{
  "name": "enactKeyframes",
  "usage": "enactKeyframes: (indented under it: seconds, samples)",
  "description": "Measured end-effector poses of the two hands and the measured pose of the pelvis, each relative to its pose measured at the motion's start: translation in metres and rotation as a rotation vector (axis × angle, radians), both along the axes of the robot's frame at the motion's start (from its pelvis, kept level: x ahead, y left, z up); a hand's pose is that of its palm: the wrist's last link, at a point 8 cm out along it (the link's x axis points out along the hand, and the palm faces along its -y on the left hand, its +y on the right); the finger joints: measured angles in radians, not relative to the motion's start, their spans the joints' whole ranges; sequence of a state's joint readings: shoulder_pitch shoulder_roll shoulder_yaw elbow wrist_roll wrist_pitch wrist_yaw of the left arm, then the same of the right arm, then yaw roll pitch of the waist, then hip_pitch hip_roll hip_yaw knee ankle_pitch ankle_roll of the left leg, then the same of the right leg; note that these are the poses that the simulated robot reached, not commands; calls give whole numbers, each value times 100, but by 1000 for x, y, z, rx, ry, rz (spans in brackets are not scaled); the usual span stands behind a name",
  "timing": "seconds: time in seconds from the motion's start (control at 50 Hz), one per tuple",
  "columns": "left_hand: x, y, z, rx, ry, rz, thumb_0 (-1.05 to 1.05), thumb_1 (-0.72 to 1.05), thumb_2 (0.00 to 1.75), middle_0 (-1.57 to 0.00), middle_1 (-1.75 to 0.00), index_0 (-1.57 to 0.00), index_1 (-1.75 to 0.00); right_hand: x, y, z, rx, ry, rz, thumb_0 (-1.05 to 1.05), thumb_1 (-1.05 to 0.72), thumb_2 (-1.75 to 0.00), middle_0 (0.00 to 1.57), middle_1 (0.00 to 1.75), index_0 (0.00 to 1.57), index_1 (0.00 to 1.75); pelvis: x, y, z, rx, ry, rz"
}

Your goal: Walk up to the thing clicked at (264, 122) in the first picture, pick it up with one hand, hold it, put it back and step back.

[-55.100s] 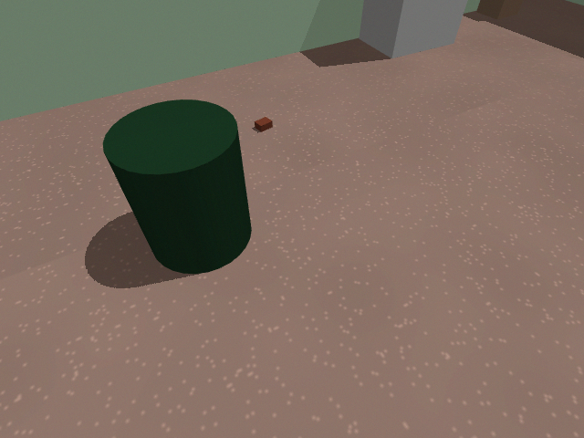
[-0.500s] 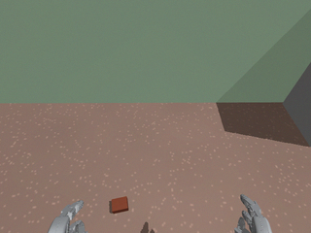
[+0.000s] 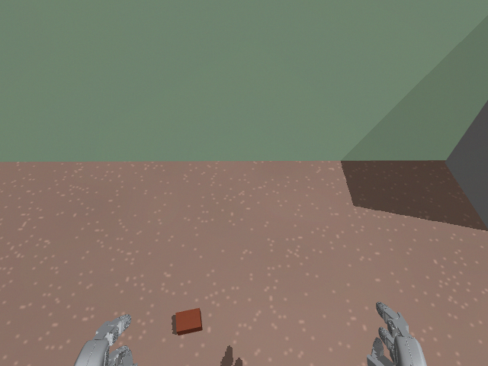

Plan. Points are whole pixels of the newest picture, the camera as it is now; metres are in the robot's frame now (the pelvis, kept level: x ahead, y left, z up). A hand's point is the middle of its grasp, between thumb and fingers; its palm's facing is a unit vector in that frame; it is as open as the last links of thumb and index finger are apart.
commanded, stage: home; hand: left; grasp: from above
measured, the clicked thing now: (189, 321) +0.44 +0.21 -0.69
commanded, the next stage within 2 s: stand in 0.66 s
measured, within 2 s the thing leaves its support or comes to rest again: neither
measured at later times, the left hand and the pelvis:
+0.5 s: hand out of the picture +0.16 +0.18 -0.04, palm faces +0.05 -0.98 -0.20, open 7.4 cm; pelvis +0.00 +0.00 +0.00, yaw +0 degrees
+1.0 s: hand out of the picture +0.13 +0.23 -0.10, palm faces +0.02 -0.94 -0.33, open 7.4 cm; pelvis -0.01 +0.00 +0.02, yaw +0 degrees
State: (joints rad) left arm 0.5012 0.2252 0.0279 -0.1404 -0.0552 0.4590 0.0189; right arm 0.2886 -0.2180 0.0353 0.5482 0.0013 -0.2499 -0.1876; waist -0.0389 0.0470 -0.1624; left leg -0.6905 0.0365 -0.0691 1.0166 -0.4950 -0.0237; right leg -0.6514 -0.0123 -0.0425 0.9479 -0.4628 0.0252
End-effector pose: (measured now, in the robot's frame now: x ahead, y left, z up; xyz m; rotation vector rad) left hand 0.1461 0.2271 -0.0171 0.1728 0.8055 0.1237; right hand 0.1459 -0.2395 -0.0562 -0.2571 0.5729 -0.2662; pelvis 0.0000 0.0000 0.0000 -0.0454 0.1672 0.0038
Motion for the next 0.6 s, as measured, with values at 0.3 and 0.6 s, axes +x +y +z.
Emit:
enactKeyframes:
  seconds: [0.3,0.6]
  samples:
    - [2,-2,0,-2,1,1,1,90,90,-20,-30,-20,-30,-1,-3,-1,1,6,-6,2,-90,-90,20,30,21,30,1,-2,0,1,2,0]
    - [0,-3,-1,-3,3,2,1,90,90,-20,-30,-20,-30,0,-4,-1,1,7,-5,2,-90,-90,20,30,21,30,1,-2,-1,1,4,1]
